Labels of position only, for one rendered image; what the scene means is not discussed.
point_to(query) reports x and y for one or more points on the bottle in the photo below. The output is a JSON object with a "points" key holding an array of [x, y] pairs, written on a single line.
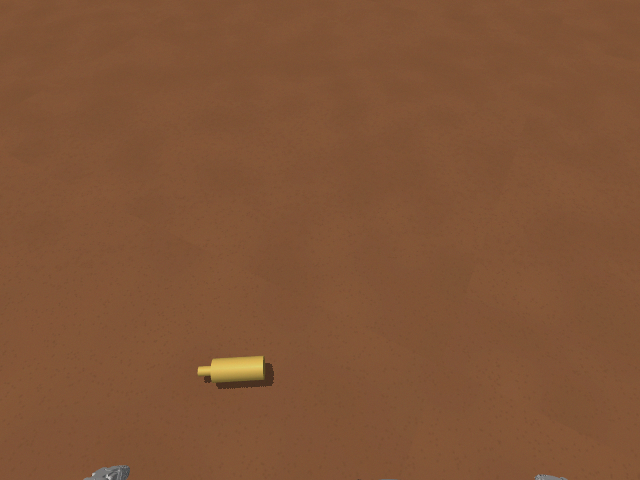
{"points": [[234, 369]]}

